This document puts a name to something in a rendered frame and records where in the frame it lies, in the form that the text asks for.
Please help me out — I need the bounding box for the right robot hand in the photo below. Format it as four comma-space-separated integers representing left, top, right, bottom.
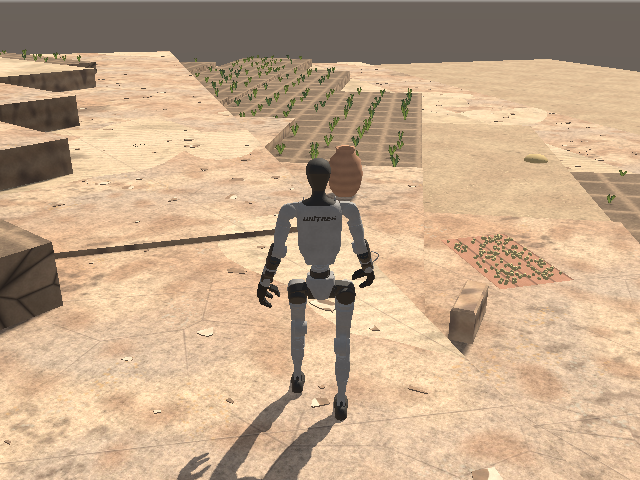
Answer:
352, 269, 375, 288

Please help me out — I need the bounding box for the robot left upper arm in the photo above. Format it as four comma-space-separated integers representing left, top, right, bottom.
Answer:
271, 202, 298, 258

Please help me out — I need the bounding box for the left robot foot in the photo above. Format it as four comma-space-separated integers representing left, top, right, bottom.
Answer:
291, 371, 305, 393

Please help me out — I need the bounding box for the left robot hand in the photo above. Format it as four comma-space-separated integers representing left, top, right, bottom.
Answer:
257, 282, 280, 308

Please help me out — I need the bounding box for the robot torso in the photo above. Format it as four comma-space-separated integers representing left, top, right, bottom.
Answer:
296, 196, 342, 300

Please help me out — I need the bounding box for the robot left forearm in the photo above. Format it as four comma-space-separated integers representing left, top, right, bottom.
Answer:
260, 243, 281, 287

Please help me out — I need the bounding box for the robot right upper arm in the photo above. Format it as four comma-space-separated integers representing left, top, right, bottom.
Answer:
340, 201, 368, 255

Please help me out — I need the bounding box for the robot right forearm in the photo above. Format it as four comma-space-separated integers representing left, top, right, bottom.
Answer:
357, 239, 374, 273

